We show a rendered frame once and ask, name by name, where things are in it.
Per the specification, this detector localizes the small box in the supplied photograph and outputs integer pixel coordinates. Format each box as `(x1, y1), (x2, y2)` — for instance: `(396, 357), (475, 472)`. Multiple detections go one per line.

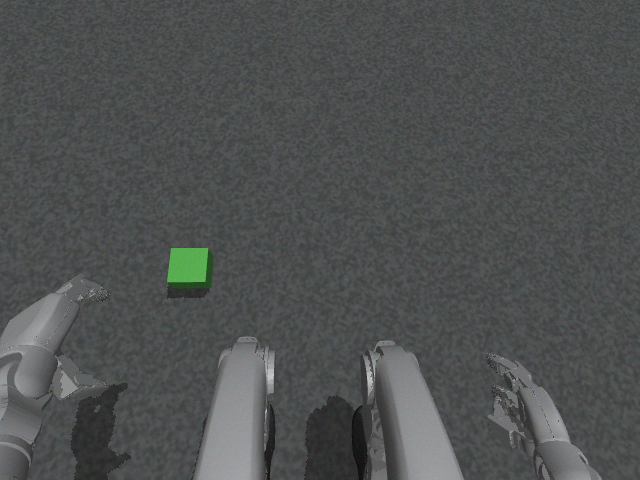
(167, 248), (214, 289)

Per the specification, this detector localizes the left robot arm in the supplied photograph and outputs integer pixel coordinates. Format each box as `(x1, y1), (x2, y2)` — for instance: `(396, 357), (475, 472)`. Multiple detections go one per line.
(0, 345), (58, 480)

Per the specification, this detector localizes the left robot hand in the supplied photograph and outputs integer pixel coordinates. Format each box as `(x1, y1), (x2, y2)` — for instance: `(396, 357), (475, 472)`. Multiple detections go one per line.
(0, 273), (110, 401)

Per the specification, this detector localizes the right robot arm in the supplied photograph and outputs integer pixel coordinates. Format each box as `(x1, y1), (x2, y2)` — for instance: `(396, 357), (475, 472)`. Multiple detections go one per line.
(533, 441), (602, 480)

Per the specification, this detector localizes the right robot hand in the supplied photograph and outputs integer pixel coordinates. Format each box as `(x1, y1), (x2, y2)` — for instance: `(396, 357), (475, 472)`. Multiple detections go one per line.
(486, 353), (571, 457)

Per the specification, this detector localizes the right robot foot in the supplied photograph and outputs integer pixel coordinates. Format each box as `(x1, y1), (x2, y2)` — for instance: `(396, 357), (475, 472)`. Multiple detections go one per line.
(352, 405), (368, 480)

